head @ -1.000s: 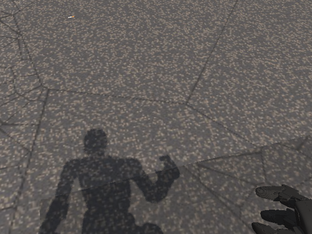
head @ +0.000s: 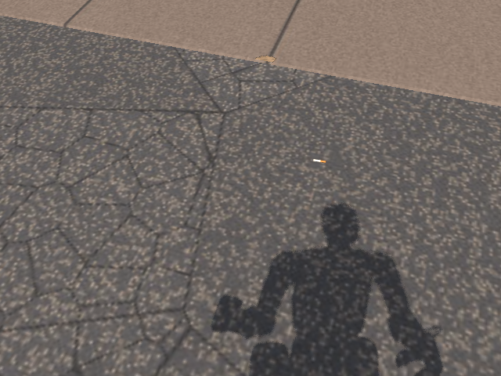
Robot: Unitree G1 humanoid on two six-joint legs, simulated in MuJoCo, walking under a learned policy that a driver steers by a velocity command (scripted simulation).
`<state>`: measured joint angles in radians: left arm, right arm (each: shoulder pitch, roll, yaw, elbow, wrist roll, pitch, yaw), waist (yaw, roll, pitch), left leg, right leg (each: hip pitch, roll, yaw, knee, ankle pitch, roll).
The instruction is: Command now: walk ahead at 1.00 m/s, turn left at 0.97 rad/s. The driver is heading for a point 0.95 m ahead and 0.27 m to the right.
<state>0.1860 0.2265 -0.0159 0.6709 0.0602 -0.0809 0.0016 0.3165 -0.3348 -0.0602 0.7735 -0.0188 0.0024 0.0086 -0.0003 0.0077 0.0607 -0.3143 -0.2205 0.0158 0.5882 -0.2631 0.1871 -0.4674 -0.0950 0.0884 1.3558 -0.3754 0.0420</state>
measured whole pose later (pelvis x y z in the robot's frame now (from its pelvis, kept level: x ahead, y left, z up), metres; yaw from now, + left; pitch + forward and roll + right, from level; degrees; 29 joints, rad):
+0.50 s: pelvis +0.48 -0.09 +0.02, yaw -5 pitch +0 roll -1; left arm 0.51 0.30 0.06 0.87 0.01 -0.04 -0.02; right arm 0.10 -0.28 0.02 0.65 -0.07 -0.07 0.02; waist 0.06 0.02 0.01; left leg -0.60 0.06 -0.06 1.06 -0.28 0.00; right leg -0.15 0.16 0.07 0.38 -0.23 -0.12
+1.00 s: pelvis +0.81 -0.10 +0.02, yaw -31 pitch +1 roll +1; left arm 0.08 0.36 0.09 0.62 0.03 0.06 -0.05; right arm 0.29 -0.31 -0.05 0.75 -0.02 -0.05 -0.02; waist -0.04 -0.02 0.10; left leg -0.22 0.09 0.22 0.45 -0.23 0.00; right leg -0.63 -0.01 -0.03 0.90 -0.20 0.00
